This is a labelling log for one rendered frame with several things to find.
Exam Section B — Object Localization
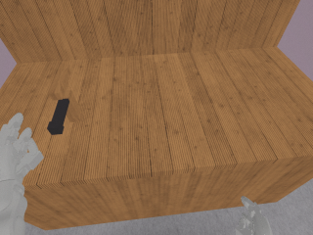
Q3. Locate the right robot hand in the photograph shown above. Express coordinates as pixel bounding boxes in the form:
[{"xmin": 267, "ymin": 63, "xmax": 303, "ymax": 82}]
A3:
[{"xmin": 235, "ymin": 196, "xmax": 273, "ymax": 235}]

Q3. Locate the counter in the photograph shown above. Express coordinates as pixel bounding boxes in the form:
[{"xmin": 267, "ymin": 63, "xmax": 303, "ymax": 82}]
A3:
[{"xmin": 0, "ymin": 0, "xmax": 313, "ymax": 231}]

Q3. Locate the left robot hand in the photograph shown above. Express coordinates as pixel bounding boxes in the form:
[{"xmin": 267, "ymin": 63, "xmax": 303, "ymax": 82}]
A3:
[{"xmin": 0, "ymin": 113, "xmax": 44, "ymax": 184}]

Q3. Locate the tap lever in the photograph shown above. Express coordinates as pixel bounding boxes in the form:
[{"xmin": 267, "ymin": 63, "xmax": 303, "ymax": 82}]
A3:
[{"xmin": 47, "ymin": 98, "xmax": 69, "ymax": 135}]

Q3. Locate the robot left forearm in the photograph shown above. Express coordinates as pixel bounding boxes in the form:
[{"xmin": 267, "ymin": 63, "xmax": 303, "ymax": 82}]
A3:
[{"xmin": 0, "ymin": 179, "xmax": 27, "ymax": 235}]

